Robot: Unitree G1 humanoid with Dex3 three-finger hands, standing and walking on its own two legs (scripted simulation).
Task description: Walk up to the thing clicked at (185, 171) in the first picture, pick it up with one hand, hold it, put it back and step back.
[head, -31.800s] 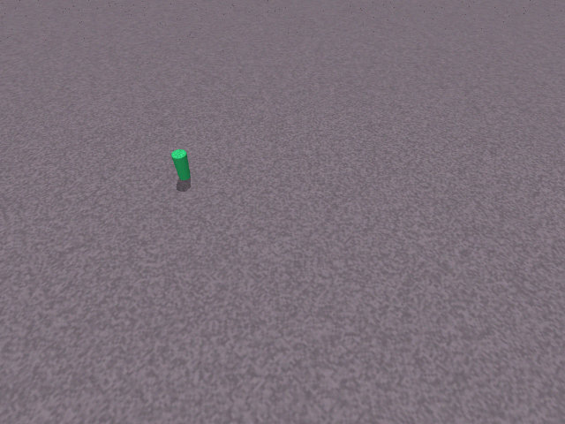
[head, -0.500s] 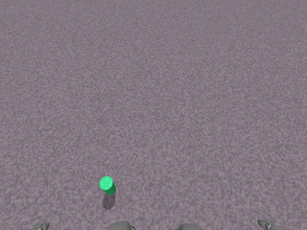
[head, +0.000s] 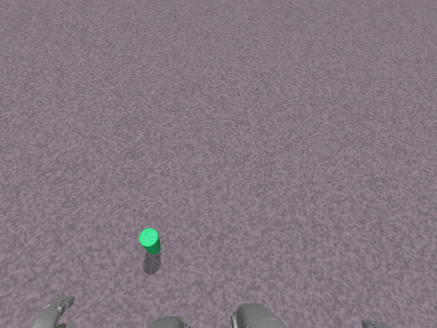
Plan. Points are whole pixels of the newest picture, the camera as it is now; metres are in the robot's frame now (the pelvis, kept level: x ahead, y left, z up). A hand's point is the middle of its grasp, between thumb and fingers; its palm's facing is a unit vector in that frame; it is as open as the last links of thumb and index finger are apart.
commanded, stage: step back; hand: left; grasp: from the side
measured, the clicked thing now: (151, 242) +0.46 +0.23 -0.68
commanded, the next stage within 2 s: none
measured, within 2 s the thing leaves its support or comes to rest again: neither
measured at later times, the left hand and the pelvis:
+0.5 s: hand out of the picture -0.01 +0.28 -0.15, palm faces +0.01 -0.93 -0.36, open 7.4 cm; pelvis -0.13 +0.02 +0.00, yaw +2 degrees
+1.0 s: hand out of the picture -0.20 +0.23 -0.14, palm faces -0.04 -0.92 -0.40, open 7.4 cm; pelvis -0.29 -0.03 +0.00, yaw -2 degrees
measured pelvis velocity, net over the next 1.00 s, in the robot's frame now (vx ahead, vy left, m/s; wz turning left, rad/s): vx -0.29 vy -0.03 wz -0.04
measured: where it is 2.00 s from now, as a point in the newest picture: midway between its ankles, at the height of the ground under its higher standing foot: outside the picture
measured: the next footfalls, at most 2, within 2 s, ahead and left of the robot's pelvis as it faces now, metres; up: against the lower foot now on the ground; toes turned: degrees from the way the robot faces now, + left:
right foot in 0.06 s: +0.04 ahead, -0.12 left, +0.00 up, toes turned +3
left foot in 0.40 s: -0.08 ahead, +0.12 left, +0.00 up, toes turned +0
